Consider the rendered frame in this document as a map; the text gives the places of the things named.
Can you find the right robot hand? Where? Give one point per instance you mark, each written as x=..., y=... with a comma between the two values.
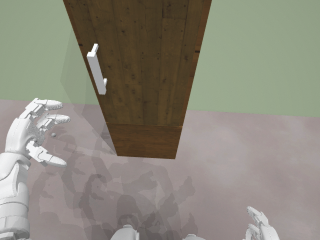
x=263, y=231

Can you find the left robot shin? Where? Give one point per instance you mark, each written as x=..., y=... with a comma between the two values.
x=127, y=226

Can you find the handle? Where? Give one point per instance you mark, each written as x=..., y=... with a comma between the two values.
x=96, y=71

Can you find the robot left forearm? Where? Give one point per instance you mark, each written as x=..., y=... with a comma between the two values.
x=14, y=196

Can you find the left robot thigh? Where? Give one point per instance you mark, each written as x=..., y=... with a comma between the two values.
x=126, y=234

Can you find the cupboard door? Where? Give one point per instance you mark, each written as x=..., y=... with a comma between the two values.
x=145, y=51

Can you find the left robot hand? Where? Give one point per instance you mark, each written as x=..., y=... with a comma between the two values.
x=23, y=130

